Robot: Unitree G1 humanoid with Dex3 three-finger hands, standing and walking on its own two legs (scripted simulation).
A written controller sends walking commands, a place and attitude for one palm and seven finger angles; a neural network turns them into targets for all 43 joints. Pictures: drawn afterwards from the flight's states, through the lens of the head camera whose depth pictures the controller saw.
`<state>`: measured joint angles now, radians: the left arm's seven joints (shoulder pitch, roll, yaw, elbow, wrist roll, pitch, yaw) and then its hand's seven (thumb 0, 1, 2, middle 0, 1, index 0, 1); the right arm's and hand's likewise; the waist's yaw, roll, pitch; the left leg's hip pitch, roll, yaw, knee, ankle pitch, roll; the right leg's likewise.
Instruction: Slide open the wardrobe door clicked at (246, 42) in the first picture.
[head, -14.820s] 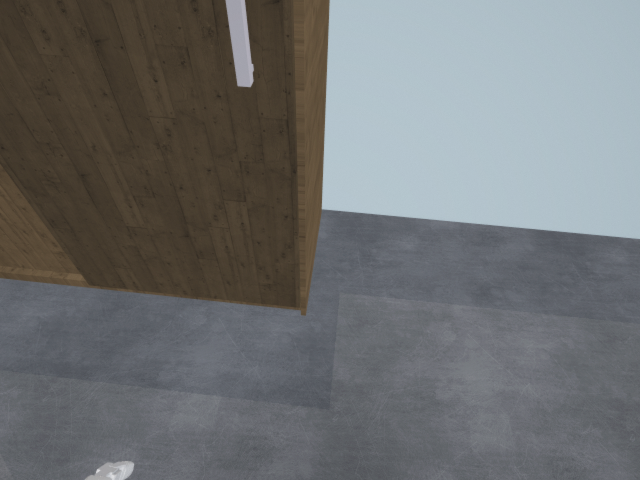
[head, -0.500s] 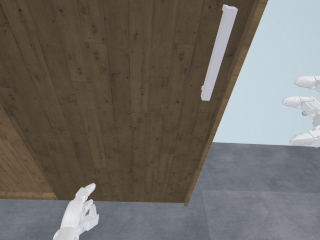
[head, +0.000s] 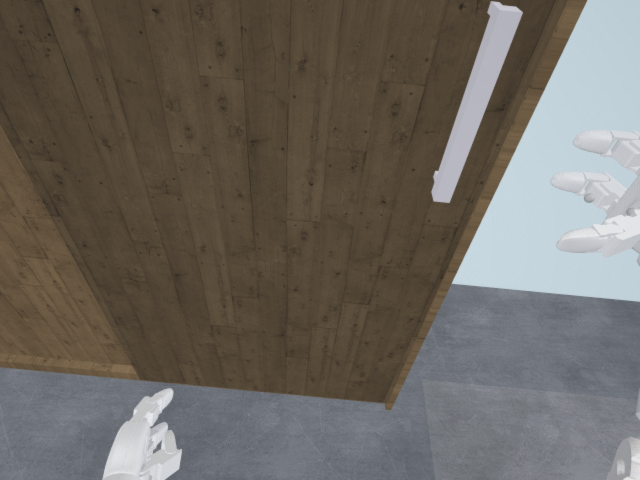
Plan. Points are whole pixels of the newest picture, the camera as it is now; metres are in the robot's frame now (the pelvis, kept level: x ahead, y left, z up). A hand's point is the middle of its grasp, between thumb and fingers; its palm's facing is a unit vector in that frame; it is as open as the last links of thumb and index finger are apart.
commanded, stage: move the hooked fingers beside the handle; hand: right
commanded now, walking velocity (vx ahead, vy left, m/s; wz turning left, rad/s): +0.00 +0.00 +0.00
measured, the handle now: (465, 112) +0.52 -0.16 +0.25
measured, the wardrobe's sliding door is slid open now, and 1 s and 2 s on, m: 0.00 0.00 0.00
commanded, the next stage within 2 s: feel for the door with the fingertips in 1.74 s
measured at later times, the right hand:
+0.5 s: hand (555, 175) +0.39 -0.23 +0.25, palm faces +0.09 +1.00 -0.03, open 14.0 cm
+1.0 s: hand (524, 150) +0.44 -0.22 +0.25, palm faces +0.08 +1.00 +0.00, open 14.0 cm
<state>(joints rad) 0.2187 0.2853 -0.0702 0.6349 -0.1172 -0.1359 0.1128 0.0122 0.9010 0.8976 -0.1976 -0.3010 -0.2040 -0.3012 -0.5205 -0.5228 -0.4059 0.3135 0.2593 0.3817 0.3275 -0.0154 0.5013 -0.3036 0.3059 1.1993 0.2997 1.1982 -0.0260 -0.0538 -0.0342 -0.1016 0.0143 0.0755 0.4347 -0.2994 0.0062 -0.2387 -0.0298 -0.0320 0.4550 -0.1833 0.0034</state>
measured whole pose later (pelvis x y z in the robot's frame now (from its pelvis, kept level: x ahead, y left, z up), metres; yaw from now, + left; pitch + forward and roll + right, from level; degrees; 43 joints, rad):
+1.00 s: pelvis +0.00 +0.00 +0.00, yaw +1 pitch +1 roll +1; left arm 0.32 0.29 -0.03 0.69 -0.10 -0.08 0.11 0.01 0.90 0.90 -0.20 -0.30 -0.21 -0.30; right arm -0.88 -0.52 -0.33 0.81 0.17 0.22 0.23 -0.02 0.50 -0.30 0.30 1.20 0.30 1.20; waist 0.04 -0.04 -0.04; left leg -0.15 0.00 0.06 0.42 -0.28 0.01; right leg -0.29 -0.04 -0.05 0.45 -0.18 0.00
